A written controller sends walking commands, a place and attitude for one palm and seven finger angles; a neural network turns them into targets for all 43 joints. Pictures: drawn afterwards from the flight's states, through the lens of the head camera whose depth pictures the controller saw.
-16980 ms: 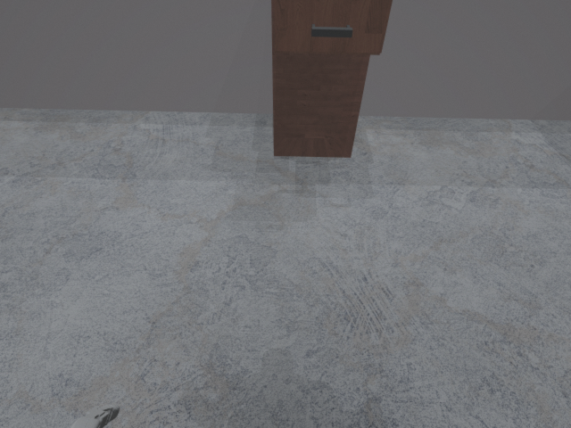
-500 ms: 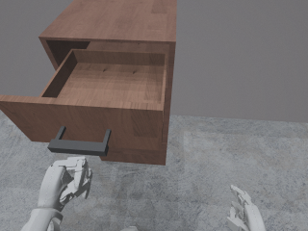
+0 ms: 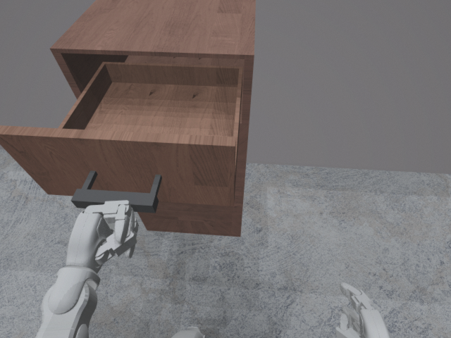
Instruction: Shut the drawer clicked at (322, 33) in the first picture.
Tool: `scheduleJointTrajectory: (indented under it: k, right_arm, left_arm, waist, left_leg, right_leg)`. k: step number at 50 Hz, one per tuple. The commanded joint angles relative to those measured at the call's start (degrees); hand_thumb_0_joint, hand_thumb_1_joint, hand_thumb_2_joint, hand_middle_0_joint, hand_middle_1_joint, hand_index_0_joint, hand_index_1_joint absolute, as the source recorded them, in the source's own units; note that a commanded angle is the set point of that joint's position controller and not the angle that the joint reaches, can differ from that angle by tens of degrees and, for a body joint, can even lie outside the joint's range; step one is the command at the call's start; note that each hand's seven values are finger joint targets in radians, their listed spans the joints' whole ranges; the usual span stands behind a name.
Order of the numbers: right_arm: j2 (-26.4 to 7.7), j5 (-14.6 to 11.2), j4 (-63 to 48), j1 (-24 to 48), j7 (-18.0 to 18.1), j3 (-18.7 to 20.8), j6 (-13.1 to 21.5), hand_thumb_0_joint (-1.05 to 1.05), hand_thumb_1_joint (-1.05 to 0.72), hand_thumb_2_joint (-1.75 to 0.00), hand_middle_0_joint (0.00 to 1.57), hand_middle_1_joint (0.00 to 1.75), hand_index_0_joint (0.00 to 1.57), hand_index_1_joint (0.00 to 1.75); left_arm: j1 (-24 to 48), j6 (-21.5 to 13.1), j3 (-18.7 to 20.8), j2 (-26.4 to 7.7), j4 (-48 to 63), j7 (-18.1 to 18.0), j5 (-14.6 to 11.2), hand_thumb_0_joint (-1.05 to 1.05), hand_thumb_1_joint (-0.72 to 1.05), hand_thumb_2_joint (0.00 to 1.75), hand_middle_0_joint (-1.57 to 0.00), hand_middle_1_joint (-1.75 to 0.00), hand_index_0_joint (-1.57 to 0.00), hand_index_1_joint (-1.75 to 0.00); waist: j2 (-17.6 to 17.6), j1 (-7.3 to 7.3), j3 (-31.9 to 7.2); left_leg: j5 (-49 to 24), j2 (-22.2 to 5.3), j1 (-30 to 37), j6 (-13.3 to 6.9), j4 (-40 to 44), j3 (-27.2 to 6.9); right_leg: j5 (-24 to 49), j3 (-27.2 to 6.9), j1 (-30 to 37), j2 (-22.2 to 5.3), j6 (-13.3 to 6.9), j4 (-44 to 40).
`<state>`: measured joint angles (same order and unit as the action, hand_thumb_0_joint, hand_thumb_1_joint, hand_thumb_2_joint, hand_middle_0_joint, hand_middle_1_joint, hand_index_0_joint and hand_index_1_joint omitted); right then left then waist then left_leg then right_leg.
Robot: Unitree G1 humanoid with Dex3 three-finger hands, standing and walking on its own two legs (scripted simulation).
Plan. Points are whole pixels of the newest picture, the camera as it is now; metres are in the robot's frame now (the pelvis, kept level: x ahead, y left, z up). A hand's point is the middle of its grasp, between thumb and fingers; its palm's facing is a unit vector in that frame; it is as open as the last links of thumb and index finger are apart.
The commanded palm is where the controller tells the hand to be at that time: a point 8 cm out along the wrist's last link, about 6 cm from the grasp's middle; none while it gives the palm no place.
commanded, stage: push the drawer shut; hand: left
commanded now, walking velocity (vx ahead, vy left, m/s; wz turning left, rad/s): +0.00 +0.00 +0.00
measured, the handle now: (120, 189) +0.35 +0.20 +0.08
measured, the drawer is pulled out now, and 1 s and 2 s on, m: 0.26 0.13 0.01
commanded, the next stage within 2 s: none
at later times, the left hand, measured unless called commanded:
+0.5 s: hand (142, 198) +0.34 +0.16 +0.07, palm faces -0.05 -1.00 -0.06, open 3.2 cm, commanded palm +0.32 +0.21 +0.08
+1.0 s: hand (149, 171) +0.40 +0.16 +0.07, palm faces -0.06 -1.00 -0.05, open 3.2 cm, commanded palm +0.38 +0.22 +0.08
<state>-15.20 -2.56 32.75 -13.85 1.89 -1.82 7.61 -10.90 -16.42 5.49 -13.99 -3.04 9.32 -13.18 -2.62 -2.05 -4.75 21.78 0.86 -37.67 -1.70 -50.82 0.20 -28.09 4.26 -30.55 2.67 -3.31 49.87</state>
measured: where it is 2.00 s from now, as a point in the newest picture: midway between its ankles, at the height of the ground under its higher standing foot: outside the picture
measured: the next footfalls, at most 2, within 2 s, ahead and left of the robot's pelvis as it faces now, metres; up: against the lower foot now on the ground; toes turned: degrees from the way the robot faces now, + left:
none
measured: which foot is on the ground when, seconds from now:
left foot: down 0.00-1.00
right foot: down 0.00-1.00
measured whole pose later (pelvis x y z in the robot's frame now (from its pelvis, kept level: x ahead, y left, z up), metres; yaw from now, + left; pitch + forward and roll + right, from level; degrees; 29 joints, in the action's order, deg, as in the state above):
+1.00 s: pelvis +0.00 +0.01 +0.00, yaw -1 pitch +11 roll -1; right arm -15.1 -2.5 36.3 -16.9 0.5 -1.5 1.8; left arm 23.6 -18.3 10.4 -16.3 -37.9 8.6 -10.1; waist -1.2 -4.7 -3.9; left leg 20.3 0.5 -39.4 -2.4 -49.0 1.7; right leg -26.1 2.7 -33.0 2.9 -2.6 48.4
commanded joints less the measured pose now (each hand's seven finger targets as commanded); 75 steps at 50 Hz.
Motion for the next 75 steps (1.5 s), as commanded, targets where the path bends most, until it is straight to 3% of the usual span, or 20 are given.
scheduleJointTrajectory:
  k: [1,6,7,11,12,15,16,17,20,22,24,26,43,51,56,57,65,67,70,75]
  right_arm:
    - [-7.26,-0.06,-7.92,3.49,0.89,2.71,2.78,0.00,-0.90,-0.90,0.20,0.30,0.20,0.30]
    - [-7.56,0.03,-7.25,3.34,0.95,2.87,2.38,0.00,-0.90,-0.90,0.20,0.30,0.20,0.30]
    - [-7.11,-0.06,-7.42,3.42,0.82,2.81,2.22,0.00,-0.90,-0.90,0.20,0.30,0.20,0.30]
    - [-7.58,-0.14,-6.56,2.91,0.75,2.79,1.52,0.00,-0.90,-0.90,0.20,0.30,0.20,0.30]
    - [-7.22,-0.14,-6.78,3.17,0.66,2.67,1.40,0.00,-0.90,-0.90,0.20,0.30,0.20,0.30]
    - [-7.41,-0.19,-6.59,2.65,0.46,2.79,1.05,0.00,-0.90,-0.90,0.20,0.30,0.20,0.30]
    - [-7.71,-0.13,-6.26,2.20,0.43,2.91,0.78,0.00,-0.90,-0.90,0.20,0.30,0.20,0.30]
    - [-7.38,-0.14,-6.45,2.39,0.30,2.91,0.70,0.00,-0.90,-0.90,0.20,0.30,0.20,0.30]
    - [-7.53,-0.18,-6.07,1.60,0.15,3.09,0.45,0.00,-0.90,-0.90,0.20,0.30,0.20,0.30]
    - [-7.69,-0.03,-5.88,1.13,0.10,3.23,-0.05,0.00,-0.90,-0.90,0.20,0.30,0.20,0.30]
    - [-7.58,-0.16,-5.60,1.02,0.02,3.25,-0.33,0.00,-0.90,-0.90,0.20,0.30,0.20,0.30]
    - [-8.05,0.03,-5.08,0.36,0.02,3.24,-0.76,0.00,-0.90,-0.90,0.20,0.30,0.20,0.30]
    - [-8.23,0.17,-3.06,-3.52,-0.53,3.63,-3.18,0.00,-0.90,-0.90,0.20,0.30,0.20,0.30]
    - [-8.81,0.34,-1.96,-5.49,-0.31,3.44,-4.64,0.00,-0.90,-0.90,0.20,0.30,0.20,0.30]
    - [-8.64,0.45,-1.93,-6.82,-0.70,3.54,-5.03,0.00,-0.90,-0.90,0.20,0.30,0.20,0.30]
    - [-8.56,0.45,-1.81,-7.00,-0.86,3.66,-5.08,0.00,-0.90,-0.90,0.20,0.30,0.20,0.30]
    - [-9.02,0.68,-0.65,-9.13,-1.14,3.75,-5.99,0.00,-0.90,-0.90,0.20,0.30,0.20,0.30]
    - [-9.39,0.82,-0.57,-9.80,-0.98,3.87,-6.32,0.00,-0.90,-0.90,0.20,0.30,0.20,0.30]
    - [-9.09,0.85,-0.34,-10.47,-1.11,3.87,-6.43,0.00,-0.90,-0.90,0.20,0.30,0.20,0.30]
    - [-9.47,1.16,0.28,-12.05,-1.20,3.81,-6.71,0.00,-0.90,-0.90,0.20,0.30,0.20,0.30]
  left_arm:
    - [17.95,-3.73,3.00,-6.51,9.69,-0.75,-0.81,0.00,0.90,0.90,-1.40,-1.60,-1.40,-1.60]
    - [21.20,-3.73,5.94,-9.08,6.48,-0.91,-0.86,0.00,0.90,0.90,-1.40,-1.60,-1.40,-1.60]
    - [20.60,-3.60,4.67,-7.11,5.34,-0.88,-0.90,0.00,0.90,0.90,-1.40,-1.60,-1.40,-1.60]
    - [25.15,-3.37,6.52,-9.58,1.53,-1.42,-0.58,0.00,0.90,0.90,-1.40,-1.60,-1.40,-1.60]
    - [26.58,-3.34,4.84,-7.47,1.11,-1.30,-0.73,0.00,0.90,0.90,-1.40,-1.60,-1.40,-1.60]
    - [29.05,-3.56,5.50,-8.36,-1.02,-1.38,-0.39,0.00,0.90,0.90,-1.40,-1.60,-1.40,-1.60]
    - [29.31,-3.68,7.09,-10.09,-2.29,-1.76,-0.18,0.00,0.90,0.90,-1.40,-1.60,-1.40,-1.60]
    - [30.41,-3.89,5.09,-7.76,-1.90,-1.64,-0.09,0.00,0.90,0.90,-1.40,-1.60,-1.40,-1.60]
    - [34.09,-3.99,5.21,-8.29,-2.80,-1.87,0.11,0.00,0.90,0.90,-1.40,-1.60,-1.40,-1.60]
    - [33.31,-4.12,6.09,-8.81,-4.64,-2.31,0.32,0.00,0.90,0.90,-1.40,-1.60,-1.40,-1.60]
    - [36.46,-4.17,5.31,-8.31,-5.83,-2.11,0.46,0.00,0.90,0.90,-1.40,-1.60,-1.40,-1.60]
    - [37.43,-4.42,7.52,-11.24,-7.67,-2.27,0.79,0.00,0.90,0.90,-1.40,-1.60,-1.40,-1.60]
    - [53.71,-5.48,7.19,-10.84,-18.94,-1.81,1.29,0.00,0.90,0.90,-1.40,-1.60,-1.40,-1.60]
    - [62.05,-6.14,12.03,-17.22,-27.00,-1.37,2.00,0.00,0.90,0.90,-1.40,-1.60,-1.40,-1.60]
    - [64.21,-7.11,10.44,-15.32,-28.61,-0.76,2.13,0.00,0.90,0.90,-1.40,-1.60,-1.40,-1.60]
    - [64.71,-7.13,10.36,-14.76,-29.38,-0.89,1.96,0.00,0.90,0.90,-1.40,-1.60,-1.40,-1.60]
    - [71.98,-8.33,12.30,-17.83,-36.49,-1.03,3.13,0.00,0.90,0.90,-1.40,-1.60,-1.40,-1.60]
    - [72.82,-8.69,14.82,-20.89,-37.57,-1.22,3.66,0.00,0.90,0.90,-1.40,-1.60,-1.40,-1.60]
    - [75.04,-9.02,13.37,-18.99,-39.56,-0.93,3.84,0.00,0.90,0.90,-1.40,-1.60,-1.40,-1.60]
    - [78.81,-9.43,15.14,-21.83,-42.87,-0.55,4.32,0.00,0.90,0.90,-1.40,-1.60,-1.40,-1.60]
  waist:
    - [1.66,-2.06,-10.58]
    - [1.53,-0.83,-13.61]
    - [1.45,-0.73,-13.67]
    - [2.53,-1.26,-12.06]
    - [1.71,-1.33,-11.70]
    - [0.83,-1.22,-12.15]
    - [2.98,-1.18,-11.89]
    - [1.33,-1.09,-13.24]
    - [0.40,-1.44,-14.16]
    - [2.44,-1.21,-14.50]
    - [1.15,-1.71,-14.17]
    - [2.13,-1.55,-14.33]
    - [1.21,-3.26,-17.02]
    - [1.39,-3.57,-17.22]
    - [-2.66,-3.53,-20.49]
    - [-1.25,-3.81,-20.09]
    - [0.26,-5.07,-18.50]
    - [0.14,-4.74,-20.20]
    - [-0.36,-5.24,-20.98]
    - [-0.73,-5.79,-22.77]
  left_leg:
    - [-7.62,-1.18,12.78,-0.81,6.50,-2.83]
    - [-9.13,-0.98,13.39,-0.79,6.95,-2.39]
    - [-9.76,-0.91,13.90,-0.67,7.22,-2.16]
    - [-9.23,-1.06,12.93,-0.68,7.33,-2.08]
    - [-8.89,-0.84,12.88,-0.67,7.39,-1.84]
    - [-9.28,-0.95,13.70,-0.46,7.77,-1.94]
    - [-9.32,-1.06,12.84,-0.64,7.66,-2.15]
    - [-10.25,-0.95,14.12,-0.57,7.85,-1.99]
    - [-11.10,-1.11,15.66,-0.37,7.80,-2.19]
    - [-11.71,-1.11,14.80,-0.56,7.75,-2.07]
    - [-11.07,-1.09,15.14,-0.41,7.73,-1.96]
    - [-11.22,-1.11,14.28,-0.62,7.52,-2.19]
    - [-12.89,-1.21,16.26,-0.43,6.94,-2.68]
    - [-10.58,-0.97,12.70,-0.73,6.07,-2.33]
    - [-13.99,-1.26,16.35,-0.20,5.90,-3.04]
    - [-14.20,-1.35,16.60,-0.26,5.73,-3.04]
    - [-11.19,-1.21,12.29,-0.67,4.94,-2.44]
    - [-11.95,-1.21,11.75,-0.75,4.48,-2.31]
    - [-12.32,-1.24,12.59,-0.72,4.13,-2.49]
    - [-12.95,-1.41,11.95,-0.81,3.30,-2.68]
  right_leg:
    - [13.54,-4.13,-2.13,-1.93,3.02,-10.22]
    - [15.30,-4.79,0.57,-2.11,2.97,-10.34]
    - [16.37,-4.58,0.95,-2.19,2.89,-10.26]
    - [16.14,-4.83,0.64,-2.10,3.11,-10.78]
    - [16.15,-5.15,0.40,-2.23,3.14,-10.97]
    - [16.42,-4.85,0.18,-2.09,2.85,-10.73]
    - [16.33,-4.91,0.69,-2.01,3.00,-10.79]
    - [17.41,-4.72,0.67,-2.09,2.83,-10.37]
    - [18.14,-4.32,-0.08,-1.92,2.72,-10.04]
    - [19.16,-4.51,0.90,-1.93,2.86,-10.01]
    - [18.56,-4.52,-0.09,-1.91,2.87,-10.16]
    - [18.52,-4.81,0.43,-1.74,2.88,-10.00]
    - [19.51,-4.42,-2.10,-1.15,2.60,-9.42]
    - [18.14,-5.47,-1.56,-1.00,2.66,-9.39]
    - [19.54,-4.66,-3.26,-0.65,2.13,-8.30]
    - [19.83,-4.55,-3.64,-0.53,2.21,-8.47]
    - [17.80,-5.22,-4.85,-0.44,2.54,-8.44]
    - [18.76,-5.58,-3.90,-0.53,2.57,-7.92]
    - [18.62,-5.27,-4.98,-0.31,2.51,-7.71]
    - [18.72,-5.36,-5.49,-0.08,2.51,-7.13]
